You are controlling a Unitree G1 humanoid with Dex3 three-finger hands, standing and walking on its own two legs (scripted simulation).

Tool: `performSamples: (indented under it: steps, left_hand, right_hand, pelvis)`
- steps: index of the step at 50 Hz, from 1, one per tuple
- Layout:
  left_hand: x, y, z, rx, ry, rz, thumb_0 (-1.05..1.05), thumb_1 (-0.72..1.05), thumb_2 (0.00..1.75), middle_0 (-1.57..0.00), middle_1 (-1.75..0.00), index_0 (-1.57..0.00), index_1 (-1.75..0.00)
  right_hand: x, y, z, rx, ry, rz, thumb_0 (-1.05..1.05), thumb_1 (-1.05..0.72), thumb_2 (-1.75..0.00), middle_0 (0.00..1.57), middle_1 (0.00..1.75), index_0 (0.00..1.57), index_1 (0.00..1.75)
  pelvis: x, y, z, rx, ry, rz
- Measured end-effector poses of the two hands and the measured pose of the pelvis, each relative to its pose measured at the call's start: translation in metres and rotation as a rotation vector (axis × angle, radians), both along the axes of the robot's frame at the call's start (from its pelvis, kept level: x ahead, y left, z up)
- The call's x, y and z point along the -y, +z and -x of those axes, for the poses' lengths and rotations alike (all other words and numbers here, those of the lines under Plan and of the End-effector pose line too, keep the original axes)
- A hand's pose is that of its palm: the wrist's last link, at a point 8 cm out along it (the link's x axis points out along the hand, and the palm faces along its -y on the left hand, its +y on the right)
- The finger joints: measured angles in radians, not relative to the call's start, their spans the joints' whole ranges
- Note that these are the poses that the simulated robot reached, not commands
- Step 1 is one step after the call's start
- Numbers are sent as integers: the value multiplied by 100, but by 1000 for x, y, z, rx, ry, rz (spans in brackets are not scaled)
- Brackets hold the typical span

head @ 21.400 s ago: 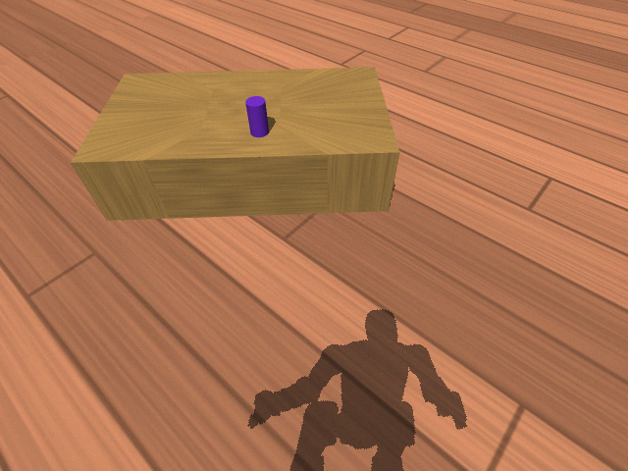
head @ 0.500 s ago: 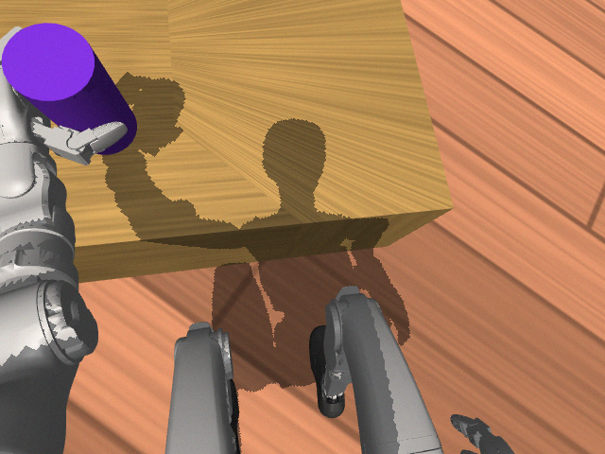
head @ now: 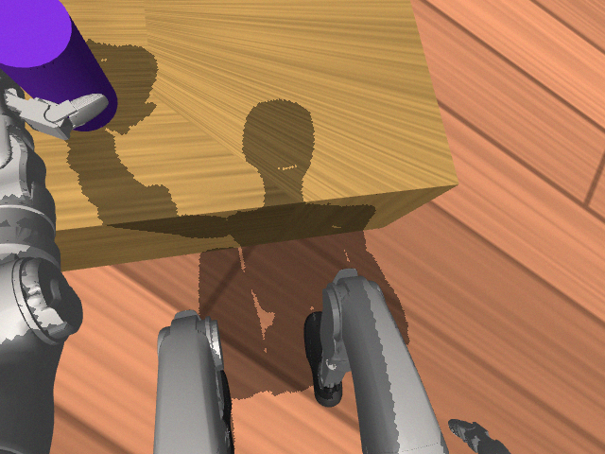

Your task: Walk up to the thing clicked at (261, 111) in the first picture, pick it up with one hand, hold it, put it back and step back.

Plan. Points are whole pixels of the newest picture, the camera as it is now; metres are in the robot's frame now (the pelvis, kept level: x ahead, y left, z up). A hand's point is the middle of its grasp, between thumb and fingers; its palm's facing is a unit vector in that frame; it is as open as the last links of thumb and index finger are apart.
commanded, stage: lower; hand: left
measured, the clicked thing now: (58, 70) +0.56 +0.19 +0.00
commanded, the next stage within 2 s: loosen in 0.80 s
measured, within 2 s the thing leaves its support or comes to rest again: rests again in 1.00 s
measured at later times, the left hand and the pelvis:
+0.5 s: hand (70, 95) +0.58 +0.21 -0.06, palm faces +0.14 -0.99 -0.04, open 10.9 cm; pelvis -0.02 +0.00 -0.06, yaw +0 degrees
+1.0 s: hand (78, 103) +0.58 +0.21 -0.09, palm faces +0.12 -0.99 -0.04, open 10.8 cm; pelvis -0.02 +0.00 -0.08, yaw -1 degrees
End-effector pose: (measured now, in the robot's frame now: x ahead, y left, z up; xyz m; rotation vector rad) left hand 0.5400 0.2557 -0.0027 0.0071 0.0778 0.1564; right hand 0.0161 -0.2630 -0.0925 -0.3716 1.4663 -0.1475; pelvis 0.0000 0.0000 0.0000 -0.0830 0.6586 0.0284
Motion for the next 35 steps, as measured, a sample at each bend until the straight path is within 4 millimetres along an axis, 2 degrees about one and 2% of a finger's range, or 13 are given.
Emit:
performSamples:
  steps: [11,24,35]
  left_hand:
    - [0,-38,-2,7,-4,-17,-5,-61,100,-68,-105,-78,-114]
    - [-1,-54,-7,1,-14,-28,-5,-61,101,-67,-106,-78,-114]
    - [-1,-72,-9,0,-32,-34,-5,-61,101,-67,-106,-78,-114]
  right_hand:
    - [2,-31,10,-37,6,5,0,-93,-91,21,30,20,30]
    - [1,-55,18,-46,18,3,0,-92,-90,21,30,20,30]
    - [2,-62,29,-79,20,21,0,-91,-90,21,30,20,30]
  pelvis:
    - [0,-34,7,-3,3,3]
    - [0,-58,15,8,5,11]
    - [-2,-72,19,14,6,24]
